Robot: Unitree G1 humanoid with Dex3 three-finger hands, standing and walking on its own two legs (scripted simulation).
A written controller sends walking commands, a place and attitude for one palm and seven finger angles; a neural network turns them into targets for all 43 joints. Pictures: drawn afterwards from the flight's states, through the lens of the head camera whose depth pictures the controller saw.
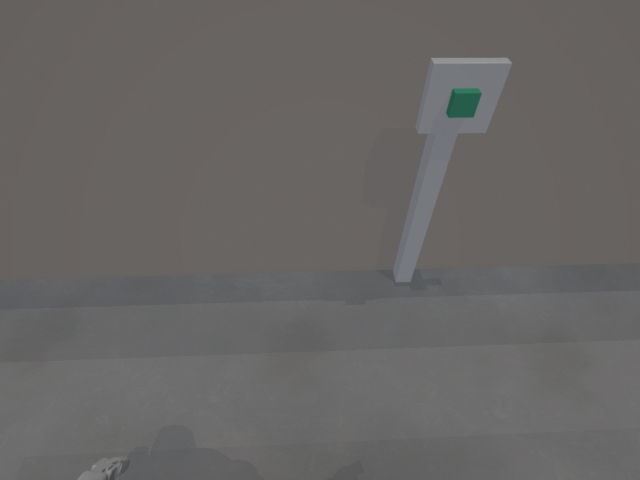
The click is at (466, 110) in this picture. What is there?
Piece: button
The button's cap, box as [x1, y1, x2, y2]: [446, 89, 481, 117]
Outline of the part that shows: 453,89 446,111 448,117 473,117 481,93 478,89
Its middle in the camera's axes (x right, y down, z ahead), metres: +0.34 -0.33 +0.93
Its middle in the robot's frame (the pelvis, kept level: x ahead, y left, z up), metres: +0.93 -0.29 +0.02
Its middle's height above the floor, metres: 0.79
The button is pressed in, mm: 0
